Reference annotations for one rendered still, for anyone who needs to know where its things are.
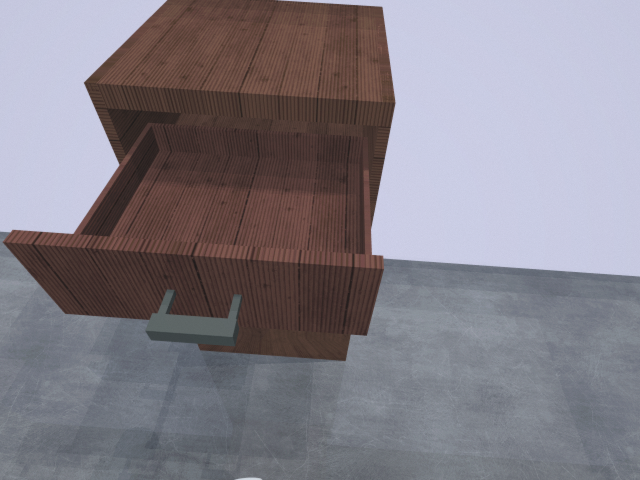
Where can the handle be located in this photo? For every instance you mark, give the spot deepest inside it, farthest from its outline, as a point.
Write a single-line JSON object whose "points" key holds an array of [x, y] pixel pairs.
{"points": [[163, 326]]}

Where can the cabinet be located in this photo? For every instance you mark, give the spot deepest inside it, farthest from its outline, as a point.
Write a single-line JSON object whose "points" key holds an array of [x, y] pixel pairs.
{"points": [[269, 65]]}

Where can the drawer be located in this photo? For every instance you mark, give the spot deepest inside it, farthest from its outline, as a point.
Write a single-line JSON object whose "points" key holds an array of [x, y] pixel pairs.
{"points": [[281, 218]]}

